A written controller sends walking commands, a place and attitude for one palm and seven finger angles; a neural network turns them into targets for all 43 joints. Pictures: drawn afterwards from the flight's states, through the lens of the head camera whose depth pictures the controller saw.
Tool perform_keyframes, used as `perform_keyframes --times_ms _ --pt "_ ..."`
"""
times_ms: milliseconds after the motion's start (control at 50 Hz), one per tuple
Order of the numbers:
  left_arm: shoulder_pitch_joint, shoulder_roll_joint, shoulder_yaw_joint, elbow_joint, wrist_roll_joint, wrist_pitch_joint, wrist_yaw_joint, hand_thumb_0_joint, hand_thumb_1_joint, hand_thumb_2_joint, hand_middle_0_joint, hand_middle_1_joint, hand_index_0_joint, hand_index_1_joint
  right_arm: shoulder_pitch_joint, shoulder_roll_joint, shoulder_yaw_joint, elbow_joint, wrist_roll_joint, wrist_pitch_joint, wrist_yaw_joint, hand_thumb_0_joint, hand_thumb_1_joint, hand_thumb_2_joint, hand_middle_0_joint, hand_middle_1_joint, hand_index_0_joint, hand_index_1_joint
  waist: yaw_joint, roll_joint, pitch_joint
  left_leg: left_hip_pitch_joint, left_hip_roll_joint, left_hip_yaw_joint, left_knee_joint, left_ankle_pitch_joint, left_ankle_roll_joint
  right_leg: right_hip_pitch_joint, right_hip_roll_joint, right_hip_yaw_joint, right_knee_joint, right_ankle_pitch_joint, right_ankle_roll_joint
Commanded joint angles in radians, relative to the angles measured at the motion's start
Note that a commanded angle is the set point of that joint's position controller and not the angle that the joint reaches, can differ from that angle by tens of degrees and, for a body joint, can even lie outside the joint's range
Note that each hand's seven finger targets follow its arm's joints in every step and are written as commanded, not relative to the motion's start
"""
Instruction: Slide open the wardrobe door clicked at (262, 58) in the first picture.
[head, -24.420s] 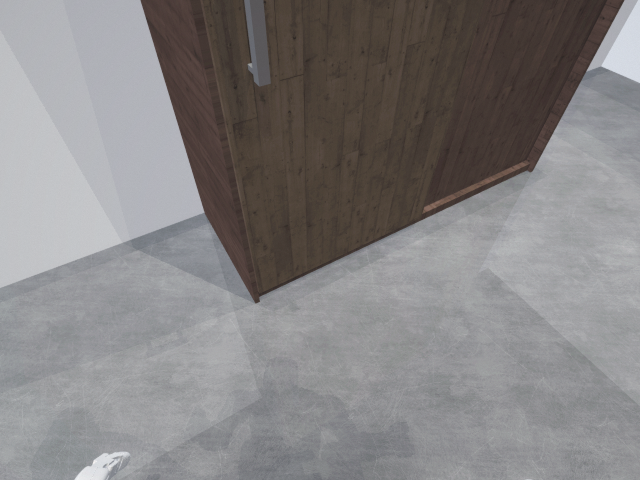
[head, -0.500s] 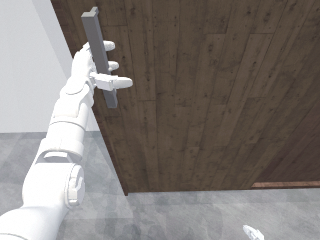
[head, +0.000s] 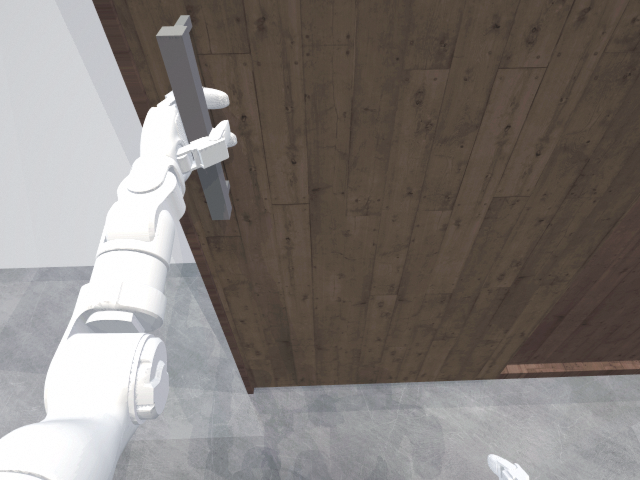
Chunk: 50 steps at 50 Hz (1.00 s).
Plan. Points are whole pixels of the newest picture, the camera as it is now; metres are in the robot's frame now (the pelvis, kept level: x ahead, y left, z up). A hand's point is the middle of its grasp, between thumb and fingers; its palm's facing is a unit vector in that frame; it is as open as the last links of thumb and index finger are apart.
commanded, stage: grip the handle and tug to test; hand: left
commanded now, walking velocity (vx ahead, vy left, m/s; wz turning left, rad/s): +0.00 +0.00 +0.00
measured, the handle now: (205, 129) +0.49 +0.17 +0.21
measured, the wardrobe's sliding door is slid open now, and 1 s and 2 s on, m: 0.00 0.00 0.00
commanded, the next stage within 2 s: move the hooked fingers beside the handle in 0.70 s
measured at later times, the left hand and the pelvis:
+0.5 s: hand (218, 142) +0.45 +0.15 +0.21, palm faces +0.09 -1.00 +0.00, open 5.5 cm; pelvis +0.01 +0.00 +0.00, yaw -1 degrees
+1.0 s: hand (214, 148) +0.44 +0.15 +0.21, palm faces +0.07 -1.00 -0.02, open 5.9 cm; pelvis +0.06 +0.00 +0.00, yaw -2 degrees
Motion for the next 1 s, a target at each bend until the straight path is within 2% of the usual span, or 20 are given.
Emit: perform_keyframes --times_ms 0,60,100,160,180,200,280,320,400,420,500,520,560,620,660,800,860,900,960,980 --pt "-0.559 0.167 0.020 -0.257 -0.004 -0.071 -0.004 0.000 0.900 0.900 -0.450 -1.400 -0.450 -1.400 -0.061 -0.124 -0.040 -0.128 -0.002 -0.047 -0.010 0.000 -0.900 -0.900 0.200 0.300 0.200 0.300 -0.009 -0.031 -0.334 0.157 0.022 -0.060 -0.015 0.349 0.007 0.084 -0.014 0.035 -0.017 0.323 -0.005" --pt "-0.538 0.155 0.007 -0.271 -0.005 -0.070 -0.007 0.000 0.900 0.900 -0.450 -1.400 -0.450 -1.400 -0.065 -0.123 -0.041 -0.132 -0.002 -0.044 -0.011 0.000 -0.900 -0.900 0.200 0.300 0.200 0.300 -0.006 -0.008 -0.353 0.169 0.022 -0.059 -0.010 0.383 0.002 0.096 -0.015 0.031 -0.011 0.347 -0.006" --pt "-0.518 0.188 0.044 -0.294 -0.008 -0.072 -0.004 0.000 0.900 0.900 -0.450 -1.400 -0.450 -1.400 -0.065 -0.124 -0.041 -0.134 -0.004 -0.045 -0.008 0.000 -0.900 -0.900 0.200 0.300 0.200 0.300 0.004 -0.034 -0.369 0.166 0.022 -0.059 -0.009 0.397 0.005 0.116 -0.013 0.034 -0.007 0.372 -0.007" --pt "-0.508 0.160 0.017 -0.262 -0.012 -0.065 -0.010 0.000 0.900 0.900 -0.450 -1.400 -0.450 -1.400 -0.074 -0.125 -0.041 -0.135 -0.001 -0.042 -0.010 0.000 -0.900 -0.900 0.200 0.300 0.200 0.300 -0.007 -0.063 -0.324 0.150 0.022 -0.054 -0.016 0.354 0.009 0.103 -0.015 0.034 -0.020 0.343 -0.001" --pt "-0.530 0.189 0.033 -0.289 -0.009 -0.069 -0.007 0.000 0.900 0.900 -0.450 -1.400 -0.450 -1.400 -0.072 -0.127 -0.039 -0.135 -0.001 -0.041 -0.010 0.000 -0.900 -0.900 0.200 0.300 0.200 0.300 -0.004 -0.041 -0.331 0.152 0.023 -0.057 -0.017 0.359 0.008 0.105 -0.015 0.034 -0.017 0.346 -0.004" --pt "-0.525 0.167 0.022 -0.307 -0.008 -0.067 -0.009 0.000 0.900 0.900 -0.450 -1.400 -0.450 -1.400 -0.078 -0.123 -0.039 -0.142 -0.002 -0.043 -0.009 0.000 -0.900 -0.900 0.200 0.300 0.200 0.300 -0.001 -0.025 -0.349 0.163 0.020 -0.054 -0.013 0.376 0.009 0.109 -0.015 0.037 -0.012 0.362 -0.005" --pt "-0.492 0.184 0.043 -0.362 -0.012 -0.068 -0.009 0.000 0.900 0.900 -0.450 -1.400 -0.450 -1.400 -0.085 -0.122 -0.042 -0.151 -0.003 -0.038 -0.005 0.000 -0.900 -0.900 0.200 0.300 0.200 0.300 0.013 -0.022 -0.391 0.185 0.019 -0.054 -0.004 0.452 0.006 0.143 -0.014 0.035 -0.001 0.429 -0.007" --pt "-0.439 0.149 0.027 -0.399 -0.017 -0.062 -0.016 0.000 0.900 0.900 -0.450 -1.400 -0.450 -1.400 -0.100 -0.116 -0.041 -0.162 -0.003 -0.038 -0.001 0.000 -0.900 -0.900 0.200 0.300 0.200 0.300 0.021 -0.011 -0.402 0.197 0.019 -0.046 0.000 0.486 0.004 0.156 -0.014 0.035 0.006 0.463 -0.007" --pt "-0.367 0.184 0.058 -0.434 -0.023 -0.043 -0.021 0.000 0.900 0.900 -0.450 -1.400 -0.450 -1.400 -0.112 -0.123 -0.042 -0.171 0.001 -0.026 0.001 0.000 -0.900 -0.900 0.200 0.300 0.200 0.300 0.032 -0.045 -0.384 0.181 0.022 -0.044 -0.010 0.477 0.004 0.180 -0.014 0.033 0.001 0.468 -0.006" --pt "-0.349 0.156 0.039 -0.450 -0.024 -0.034 -0.024 0.000 0.900 0.900 -0.450 -1.400 -0.450 -1.400 -0.122 -0.120 -0.042 -0.178 0.001 -0.025 0.001 0.000 -0.900 -0.900 0.200 0.300 0.200 0.300 0.031 -0.039 -0.379 0.186 0.022 -0.039 -0.010 0.488 0.007 0.180 -0.015 0.034 0.002 0.483 -0.005" --pt "-0.255 0.185 0.077 -0.546 -0.029 -0.004 -0.025 0.000 0.900 0.900 -0.450 -1.400 -0.450 -1.400 -0.143 -0.117 -0.044 -0.197 0.002 -0.014 0.006 0.000 -0.900 -0.900 0.200 0.300 0.200 0.300 0.056 -0.015 -0.412 0.204 0.024 -0.035 -0.006 0.563 0.001 0.220 -0.017 0.033 0.011 0.540 -0.007" --pt "-0.250 0.141 0.039 -0.569 -0.029 0.007 -0.029 0.000 0.900 0.900 -0.450 -1.400 -0.450 -1.400 -0.150 -0.114 -0.042 -0.201 0.002 -0.011 0.007 0.000 -0.900 -0.900 0.200 0.300 0.200 0.300 0.047 -0.012 -0.406 0.214 0.025 -0.034 -0.006 0.588 -0.001 0.214 -0.017 0.030 0.012 0.554 -0.005" --pt "-0.186 0.151 0.056 -0.606 -0.032 0.025 -0.025 0.000 0.900 0.900 -0.450 -1.400 -0.450 -1.400 -0.158 -0.116 -0.046 -0.211 0.002 -0.005 0.010 0.000 -0.900 -0.900 0.200 0.300 0.200 0.300 0.061 -0.012 -0.413 0.223 0.029 -0.037 -0.001 0.635 -0.005 0.228 -0.017 0.027 0.015 0.570 -0.005" --pt "-0.144 0.095 0.014 -0.691 -0.036 0.061 -0.026 0.000 0.900 0.900 -0.450 -1.400 -0.450 -1.400 -0.173 -0.109 -0.044 -0.219 0.003 0.000 0.017 0.000 -0.900 -0.900 0.200 0.300 0.200 0.300 0.055 0.013 -0.401 0.252 0.035 -0.037 0.008 0.704 -0.011 0.208 -0.015 0.025 0.018 0.602 -0.002" --pt "-0.080 0.102 0.028 -0.742 -0.038 0.078 -0.023 0.000 0.900 0.900 -0.450 -1.400 -0.450 -1.400 -0.182 -0.111 -0.048 -0.229 0.000 0.006 0.020 0.000 -0.900 -0.900 0.200 0.300 0.200 0.300 0.068 0.006 -0.418 0.263 0.035 -0.035 0.012 0.746 -0.013 0.232 -0.015 0.024 0.021 0.633 -0.002" --pt "-0.024 0.096 0.025 -0.865 -0.038 0.137 -0.018 0.000 0.900 0.900 -0.450 -1.400 -0.450 -1.400 -0.211 -0.107 -0.042 -0.234 -0.003 0.016 0.024 0.000 -0.900 -0.900 0.200 0.300 0.200 0.300 0.064 -0.024 -0.400 0.262 0.032 -0.036 0.007 0.735 -0.015 0.230 -0.013 0.022 0.019 0.646 0.000" --pt "0.017 0.144 0.066 -0.887 -0.034 0.154 -0.014 0.000 0.732 0.828 -0.432 -1.376 -0.432 -1.376 -0.226 -0.111 -0.037 -0.234 -0.006 0.027 0.022 0.000 -0.900 -0.900 0.200 0.300 0.200 0.300 0.076 -0.015 -0.379 0.240 0.024 -0.029 -0.002 0.696 -0.011 0.250 -0.016 0.026 0.017 0.649 -0.004" --pt "0.040 0.122 0.055 -0.932 -0.036 0.164 -0.016 0.000 0.620 0.780 -0.420 -1.360 -0.420 -1.360 -0.232 -0.101 -0.034 -0.240 -0.008 0.026 0.024 0.000 -0.900 -0.900 0.200 0.300 0.200 0.300 0.076 -0.005 -0.383 0.252 0.025 -0.035 0.006 0.761 -0.016 0.247 -0.015 0.023 0.025 0.683 -0.004" --pt "0.162 0.176 0.120 -0.970 -0.047 0.186 -0.023 0.000 0.452 0.708 -0.402 -1.336 -0.402 -1.336 -0.240 -0.102 -0.034 -0.249 -0.009 0.041 0.027 0.000 -0.900 -0.900 0.200 0.300 0.200 0.300 0.098 -0.026 -0.396 0.230 0.021 -0.028 0.018 0.801 -0.015 0.293 -0.022 0.022 0.041 0.780 0.000" --pt "0.160 0.153 0.104 -1.007 -0.056 0.190 -0.029 0.000 0.396 0.684 -0.396 -1.328 -0.396 -1.328 -0.251 -0.096 -0.030 -0.254 -0.009 0.039 0.026 0.000 -0.900 -0.900 0.200 0.300 0.200 0.300 0.094 -0.041 -0.396 0.223 0.017 -0.026 0.016 0.788 -0.011 0.294 -0.024 0.021 0.042 0.797 0.004"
